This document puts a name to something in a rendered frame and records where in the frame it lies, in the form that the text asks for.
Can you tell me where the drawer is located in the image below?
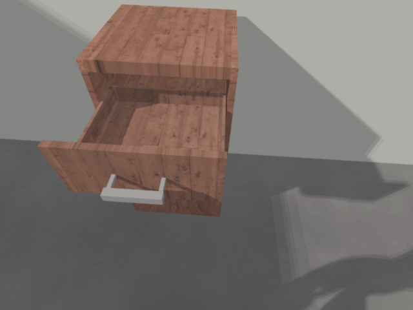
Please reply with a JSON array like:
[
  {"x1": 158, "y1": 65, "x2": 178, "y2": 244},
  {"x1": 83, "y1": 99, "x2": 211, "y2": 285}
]
[{"x1": 37, "y1": 85, "x2": 227, "y2": 202}]

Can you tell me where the handle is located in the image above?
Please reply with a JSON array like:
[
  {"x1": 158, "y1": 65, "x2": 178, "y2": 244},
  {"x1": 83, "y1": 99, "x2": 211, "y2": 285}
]
[{"x1": 100, "y1": 174, "x2": 166, "y2": 205}]

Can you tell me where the cabinet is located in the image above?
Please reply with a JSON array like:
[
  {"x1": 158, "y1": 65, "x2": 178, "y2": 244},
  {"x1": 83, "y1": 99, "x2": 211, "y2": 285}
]
[{"x1": 76, "y1": 5, "x2": 239, "y2": 216}]

